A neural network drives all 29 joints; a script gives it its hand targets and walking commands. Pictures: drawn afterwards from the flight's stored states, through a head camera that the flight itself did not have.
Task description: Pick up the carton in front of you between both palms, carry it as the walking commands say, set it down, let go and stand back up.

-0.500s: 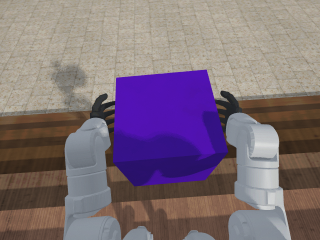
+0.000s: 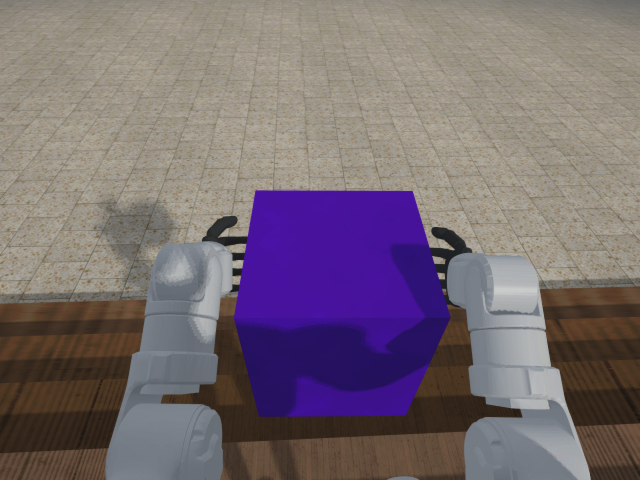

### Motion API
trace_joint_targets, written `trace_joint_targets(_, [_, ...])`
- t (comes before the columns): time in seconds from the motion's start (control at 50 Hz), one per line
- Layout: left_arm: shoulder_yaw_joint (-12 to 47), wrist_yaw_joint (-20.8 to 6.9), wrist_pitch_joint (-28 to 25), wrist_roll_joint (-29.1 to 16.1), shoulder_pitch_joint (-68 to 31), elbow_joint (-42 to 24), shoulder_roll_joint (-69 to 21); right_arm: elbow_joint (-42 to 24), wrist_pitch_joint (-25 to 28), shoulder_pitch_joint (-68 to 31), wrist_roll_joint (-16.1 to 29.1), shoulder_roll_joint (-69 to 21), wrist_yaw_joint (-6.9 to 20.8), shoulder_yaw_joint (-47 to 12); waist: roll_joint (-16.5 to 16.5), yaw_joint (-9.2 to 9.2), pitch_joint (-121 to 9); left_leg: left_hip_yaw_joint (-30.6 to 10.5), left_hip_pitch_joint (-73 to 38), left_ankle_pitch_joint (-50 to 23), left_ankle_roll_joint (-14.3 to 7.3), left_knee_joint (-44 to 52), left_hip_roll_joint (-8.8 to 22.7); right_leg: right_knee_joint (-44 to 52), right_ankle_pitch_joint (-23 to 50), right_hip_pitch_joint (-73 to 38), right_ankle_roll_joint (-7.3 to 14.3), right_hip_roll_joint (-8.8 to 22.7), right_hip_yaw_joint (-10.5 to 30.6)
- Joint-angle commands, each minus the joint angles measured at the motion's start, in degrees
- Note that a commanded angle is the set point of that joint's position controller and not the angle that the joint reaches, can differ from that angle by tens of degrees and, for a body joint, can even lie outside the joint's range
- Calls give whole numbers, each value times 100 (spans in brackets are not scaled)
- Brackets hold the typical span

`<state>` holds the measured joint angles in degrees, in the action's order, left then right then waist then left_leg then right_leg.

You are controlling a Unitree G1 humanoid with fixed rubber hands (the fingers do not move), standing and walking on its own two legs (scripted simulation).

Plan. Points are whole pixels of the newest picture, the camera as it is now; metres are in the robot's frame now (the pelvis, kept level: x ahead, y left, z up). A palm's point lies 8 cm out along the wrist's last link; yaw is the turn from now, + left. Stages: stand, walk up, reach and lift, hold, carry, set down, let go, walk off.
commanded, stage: carry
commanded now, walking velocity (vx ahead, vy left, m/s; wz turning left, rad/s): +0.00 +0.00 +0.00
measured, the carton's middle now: (333, 307) +0.35 +0.00 +0.03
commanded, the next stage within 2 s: none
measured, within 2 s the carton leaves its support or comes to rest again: neither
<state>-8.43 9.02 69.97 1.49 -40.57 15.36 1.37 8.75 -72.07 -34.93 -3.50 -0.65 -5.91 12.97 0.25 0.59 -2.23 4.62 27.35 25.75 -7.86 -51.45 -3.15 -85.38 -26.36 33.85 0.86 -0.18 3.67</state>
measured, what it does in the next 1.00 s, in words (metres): goes down: right foot 0.15 m lower, then left foot 0.15 m lower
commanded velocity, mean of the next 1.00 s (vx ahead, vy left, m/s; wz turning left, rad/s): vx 0.38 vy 0.00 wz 0.00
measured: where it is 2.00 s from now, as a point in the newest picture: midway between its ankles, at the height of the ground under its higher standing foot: (342, 308)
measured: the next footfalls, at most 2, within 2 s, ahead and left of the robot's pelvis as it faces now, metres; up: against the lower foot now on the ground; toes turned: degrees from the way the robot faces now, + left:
right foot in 0.46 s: +0.37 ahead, -0.03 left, -0.15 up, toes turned +0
left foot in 0.96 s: +0.66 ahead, +0.01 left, -0.30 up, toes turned -2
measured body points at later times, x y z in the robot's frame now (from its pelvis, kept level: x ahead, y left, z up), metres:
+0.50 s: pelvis +0.27 -0.01 -0.11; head +0.26 -0.02 +0.34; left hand +0.62 +0.14 +0.03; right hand +0.63 -0.16 +0.02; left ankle +0.09 +0.05 -0.61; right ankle +0.34 -0.03 -0.83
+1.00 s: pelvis +0.57 -0.03 -0.27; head +0.58 -0.05 +0.18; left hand +0.95 +0.10 -0.15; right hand +0.92 -0.20 -0.16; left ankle +0.62 +0.01 -0.99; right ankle +0.41 -0.05 -0.76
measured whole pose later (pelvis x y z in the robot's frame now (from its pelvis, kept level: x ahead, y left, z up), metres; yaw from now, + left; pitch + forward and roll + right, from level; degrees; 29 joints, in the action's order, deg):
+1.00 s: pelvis +0.57 -0.03 -0.27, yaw -1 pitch +2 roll +0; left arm -12.2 7.0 62.6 -0.9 -34.7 6.6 1.5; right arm 2.0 -66.3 -33.1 -5.1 -3.3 -8.8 8.7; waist 2.5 -1.8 -0.2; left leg 4.0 22.8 8.6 -8.5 -33.4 -6.3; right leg -98.8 -37.1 27.3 3.7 -9.0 -8.7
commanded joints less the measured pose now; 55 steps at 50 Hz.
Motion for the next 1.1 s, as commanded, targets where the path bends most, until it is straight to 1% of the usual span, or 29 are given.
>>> trace_joint_targets(0.0, [3158, -1319, -262, -2623, -4394, -1471, -7059, -1658, 452, -5699, 2953, -6364, 1200, -3637, 496, -195, -2277, -2860, -2381, -2678, 118, 1791, 1667, 1205, 111, 1166, -78, 127, -7])
trace_joint_targets(0.08, [3391, -1236, -501, -2519, -3752, -1648, -7242, -1686, 659, -4926, 2950, -6640, 1230, -3849, 813, -420, -2932, -2757, -3627, -4551, -122, 1331, 1682, 1376, -31, 1663, -24, 197, -166])
trace_joint_targets(0.2, [3727, -1215, -898, -2002, -2768, -1888, -6980, -1702, 1061, -4060, 2881, -6725, 1312, -4381, 618, -642, -2865, -2142, -4598, -6579, 183, 460, 1340, 1233, 1099, 2515, 134, 122, -393])
trace_joint_targets(0.24, [3851, -1231, -982, -1847, -2580, -2027, -6801, -1770, 1166, -3774, 2893, -6632, 1327, -4521, 523, -982, -2730, -1792, -5084, -5701, 314, 242, 837, 2411, 2062, 2833, 118, -61, -525])
trace_joint_targets(0.28, [3861, -1243, -1032, -1792, -2496, -2126, -6527, -1839, 1231, -3596, 2965, -6508, 1329, -4666, 669, -1119, -2620, -1814, -5155, -6107, 285, -121, 687, 3103, 2819, 2816, 132, -218, -802])
trace_joint_targets(0.3, [3770, -1242, -1044, -1712, -2370, -2130, -6371, -1869, 1251, -3623, 3023, -6471, 1336, -4766, 136, -1072, -2564, -1574, -4737, -5109, 174, -249, 524, 4169, 3779, 2287, 123, -215, -863])
trace_joint_targets(0.34, [3676, -1240, -1015, -1610, -2291, -2180, -6042, -1925, 1281, -3737, 3160, -6369, 1340, -4883, 85, -1016, -2177, -1283, -3284, -4153, 179, -118, 303, 5683, 4820, 454, 114, -348, -1082])
trace_joint_targets(0.38, [3562, -1228, -922, -1481, -2180, -2092, -5631, -1657, 1252, -3637, 3183, -6187, 1327, -4880, 628, -560, -2070, -876, -1772, -3483, 71, -606, 283, 5630, 5499, -1501, 333, -302, -1132])
trace_joint_targets(0.4, [3483, -1235, -863, -1435, -2156, -2125, -5391, -1495, 1234, -3602, 3140, -6117, 1330, -4789, 947, 152, -2767, -776, -1065, -4990, 249, -1646, 734, 4193, 5520, -3105, 563, -283, -1203])
trace_joint_targets(0.42, [3410, -1265, -797, -1465, -1946, -2073, -5169, -1399, 1193, -3565, 3035, -5996, 1320, -4740, 334, 958, -2920, -499, -75, -5139, 529, -3282, 786, 4408, 4646, -4249, 842, -16, -807])
trace_joint_targets(0.44, [3310, -1317, -739, -1461, -2013, -1921, -5042, -1220, 1085, -3743, 2957, -5857, 1281, -4602, -1228, 1565, -2392, 64, 1011, -1400, 812, -5377, -52, 5163, 4083, -4785, 1088, 355, -450])
trace_joint_targets(0.46, [3173, -1368, -596, -1531, -2017, -1557, -4930, -1029, 947, -3864, 2852, -5741, 1243, -4399, -1614, 1283, -1515, -62, 2264, 1773, 740, -6323, -778, 4482, 6152, -4688, 962, 511, -41])
trace_joint_targets(0.48, [3131, -1382, -481, -1695, -2098, -1297, -4810, -860, 784, -3738, 2566, -5296, 1142, -4067, -1048, 373, -1958, -951, 2439, 1144, 731, -5197, -365, 4734, 6787, -5098, 1193, 1356, 1589])
trace_joint_targets(0.52, [3447, -1454, -332, -2356, -3039, -1535, -5351, -685, 611, -3631, 2061, -4736, 911, -3413, -298, -66, -1869, -831, 1937, 881, 680, -4003, 185, 4906, 5017, -3608, 1277, 1580, 2187])
trace_joint_targets(0.6, [3541, -1613, -310, -2956, -4129, -1390, -6242, -749, 577, -3940, 1825, -5139, 813, -3071, 2, 210, -1883, -1065, 1864, -157, 854, -2063, 362, 5276, 3512, -2456, 1286, 1550, 3189])
trace_joint_targets(0.66, [3607, -1753, -454, -3150, -4393, -1271, -6975, -765, 739, -4135, 1817, -5611, 879, -3130, -78, 243, -2116, -913, 2197, -1125, 738, -2699, 545, 5051, 4037, -2835, 817, 1292, 2628])
trace_joint_targets(0.68, [3624, -1785, -520, -3216, -4523, -1369, -7122, -861, 803, -4301, 1870, -5705, 900, -3190, 533, 270, -1767, -1155, 2278, -2431, 678, -1582, 671, 4340, 3578, -2641, 577, 695, 1906])
trace_joint_targets(0.72, [3613, -1798, -614, -3266, -4461, -1410, -7285, -912, 888, -4315, 1920, -5975, 875, -3364, -121, 452, -2049, -456, 2170, -2929, 577, -990, 287, 3965, 4354, -2935, 522, 222, 1253])
trace_joint_targets(0.84, [3488, -1739, -748, -3014, -3624, -1755, -7014, -1617, 961, -4214, 2066, -6093, 739, -3952, -499, 822, -2145, 263, 1175, -4075, 528, 1548, -257, 3093, 4959, -3544, 484, -171, 660])
trace_joint_targets(0.86, [3458, -1723, -747, -2958, -3455, -1792, -6903, -1706, 951, -4198, 2084, -6020, 730, -3995, -379, 828, -2118, 427, 527, -4501, 493, 2051, -393, 2741, 4641, -3175, 475, -367, 327])
trace_joint_targets(0.88, [3477, -1718, -748, -2902, -3321, -1694, -6822, -1735, 932, -4136, 2049, -5937, 722, -3986, -826, 362, -2685, 561, -1013, -5504, 297, 1425, -468, 1849, 5059, -2476, 345, -231, -135])
trace_joint_targets(0.9, [3554, -1717, -750, -2814, -3127, -1663, -6754, -1698, 922, -3862, 1993, -5775, 726, -3983, -686, -453, -2882, 288, -2422, -5195, 151, 1482, -299, 832, 5418, -1568, 217, 53, -371])
trace_joint_targets(0.92, [3588, -1719, -750, -2764, -3157, -1648, -6689, -1676, 921, -3599, 2021, -5689, 758, -4004, 35, -1360, -2742, 98, -3424, -5056, -188, 2051, 32, -1024, 4938, -747, 7, -34, -871])
trace_joint_targets(0.94, [3595, -1702, -702, -2676, -3115, -1541, -6652, -1501, 897, -3394, 2009, -5557, 810, -4046, 1217, -1483, -1936, -640, -3812, -4838, -370, 2966, 588, -2057, -145, 530, -56, -741, -1157])
trace_joint_targets(0.96, [3450, -1653, -603, -2501, -3138, -1455, -6424, -1336, 864, -3475, 2117, -5476, 850, -3985, 1344, -723, -2285, -1981, -5148, -8093, -758, 1161, 1486, -2342, -1814, 1936, -76, -749, -451])
trace_joint_targets(0.98, [3197, -1568, -538, -2275, -2575, -1161, -6059, -1222, 810, -3506, 2306, -5605, 894, -4131, 821, -661, -2663, -2769, -5722, -7781, -1238, 984, 2014, -2206, -1674, 2712, -13, -487, -6])
trace_joint_targets(1.02, [2783, -1446, -560, -1759, -2170, -1030, -5717, -1112, 794, -3854, 2769, -6049, 1032, -4391, -339, -462, -2987, -3174, -5158, -4611, -1250, 835, 1861, -333, -656, 2846, 282, 90, 557])
trace_joint_targets(1.04, [2625, -1432, -606, -1543, -2093, -1119, -5535, -1111, 879, -4081, 2940, -6329, 1096, -4557, -108, -494, -3227, -3827, -4690, -4414, -1461, 765, 2079, 32, -581, 2594, 236, 201, 643])
trace_joint_targets(1.08, [2544, -1471, -740, -1353, -2494, -1159, -5627, -1083, 1015, -4541, 3230, -6700, 1224, -4664, -309, -605, -2411, -3675, -2844, -4515, -1511, 1482, 1836, 1660, 117, 1570, -40, 202, 235])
